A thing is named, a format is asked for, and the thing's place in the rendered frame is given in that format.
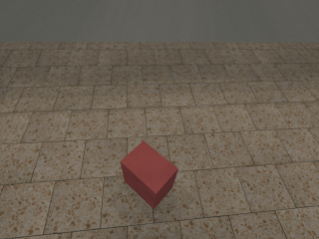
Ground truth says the carton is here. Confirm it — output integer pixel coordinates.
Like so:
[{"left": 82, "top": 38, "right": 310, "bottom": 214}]
[{"left": 120, "top": 141, "right": 178, "bottom": 209}]

